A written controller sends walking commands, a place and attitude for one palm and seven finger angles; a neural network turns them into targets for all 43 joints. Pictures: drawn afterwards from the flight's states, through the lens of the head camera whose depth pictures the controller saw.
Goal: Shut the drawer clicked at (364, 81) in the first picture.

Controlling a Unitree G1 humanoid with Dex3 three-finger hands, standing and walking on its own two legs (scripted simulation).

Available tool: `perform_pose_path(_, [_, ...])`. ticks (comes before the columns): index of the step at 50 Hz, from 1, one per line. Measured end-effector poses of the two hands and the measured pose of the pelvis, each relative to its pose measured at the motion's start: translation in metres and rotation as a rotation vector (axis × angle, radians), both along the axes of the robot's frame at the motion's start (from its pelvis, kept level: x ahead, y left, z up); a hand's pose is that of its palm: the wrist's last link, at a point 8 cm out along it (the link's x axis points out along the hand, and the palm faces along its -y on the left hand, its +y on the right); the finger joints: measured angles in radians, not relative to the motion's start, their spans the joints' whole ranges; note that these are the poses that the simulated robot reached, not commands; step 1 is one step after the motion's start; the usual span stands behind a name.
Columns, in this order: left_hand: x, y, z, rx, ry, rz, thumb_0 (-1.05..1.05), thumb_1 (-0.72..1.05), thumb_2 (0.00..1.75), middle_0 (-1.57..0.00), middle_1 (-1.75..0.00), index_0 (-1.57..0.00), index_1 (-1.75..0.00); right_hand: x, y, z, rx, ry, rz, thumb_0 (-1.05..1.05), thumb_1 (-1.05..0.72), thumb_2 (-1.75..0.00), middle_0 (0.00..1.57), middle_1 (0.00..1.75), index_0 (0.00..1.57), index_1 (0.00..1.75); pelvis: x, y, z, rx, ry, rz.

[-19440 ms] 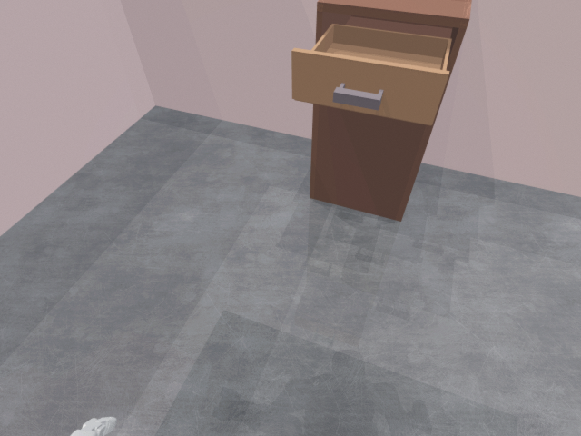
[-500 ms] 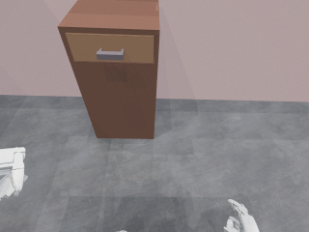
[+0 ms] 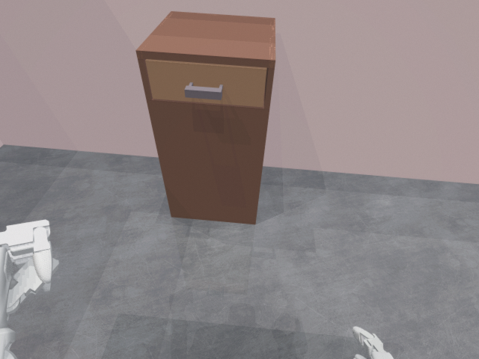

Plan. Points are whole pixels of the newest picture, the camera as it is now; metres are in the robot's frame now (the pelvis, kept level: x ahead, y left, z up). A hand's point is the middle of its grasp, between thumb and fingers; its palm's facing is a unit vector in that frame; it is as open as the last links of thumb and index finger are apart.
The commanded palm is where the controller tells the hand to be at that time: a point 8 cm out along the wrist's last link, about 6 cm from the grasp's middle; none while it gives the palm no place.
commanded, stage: stop stepping back and stand still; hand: left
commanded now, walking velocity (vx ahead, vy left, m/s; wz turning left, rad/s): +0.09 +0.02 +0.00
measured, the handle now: (204, 89) +0.92 +0.18 +0.01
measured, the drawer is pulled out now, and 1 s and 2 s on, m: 0.00 0.00 0.00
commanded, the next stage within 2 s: let the arm hang, fingers relaxed in 0.06 s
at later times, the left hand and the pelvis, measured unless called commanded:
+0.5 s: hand out of the picture +0.08 +0.20 -0.17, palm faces +0.08 -0.97 -0.22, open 3.3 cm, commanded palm none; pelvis +0.02 +0.00 +0.00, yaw +2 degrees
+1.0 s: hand out of the picture +0.00 +0.18 -0.17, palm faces +0.04 -0.99 -0.17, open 7.1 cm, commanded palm none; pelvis +0.02 +0.02 +0.01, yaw +1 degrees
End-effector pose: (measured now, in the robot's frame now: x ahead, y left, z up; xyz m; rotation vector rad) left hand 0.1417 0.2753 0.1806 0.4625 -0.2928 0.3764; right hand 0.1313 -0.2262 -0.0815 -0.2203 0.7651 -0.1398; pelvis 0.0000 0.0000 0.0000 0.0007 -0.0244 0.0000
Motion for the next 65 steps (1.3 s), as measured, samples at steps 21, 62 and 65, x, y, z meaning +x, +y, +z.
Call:
perform_pose_path(21, [-0.031,-0.042,-0.310,-0.493,1.285,0.082,0.02,0.91,0.90,-1.17,-1.39,-1.17,-1.36,-0.037,-0.005,-0.042,0.015,0.350,-0.036,0.01,-0.91,-0.90,0.20,0.30,0.20,0.30,0.018,0.005,-0.007,-0.002,0.000,0.033])
perform_pose_path(62, [-0.146,-0.057,-0.320,-0.594,1.652,0.188,0.01,0.91,0.90,-0.21,-0.30,-0.21,-0.30,-0.151,0.042,-0.059,0.128,0.690,-0.151,0.00,-0.91,-0.90,0.20,0.30,0.20,0.30,0.017,0.016,0.009,-0.003,-0.006,0.007])
perform_pose_path(65, [-0.148,-0.055,-0.320,-0.592,1.654,0.197,0.01,0.91,0.90,-0.21,-0.30,-0.21,-0.30,-0.153,0.041,-0.058,0.127,0.698,-0.154,0.00,-0.91,-0.90,0.20,0.30,0.20,0.30,0.017,0.015,0.009,-0.003,-0.006,0.008])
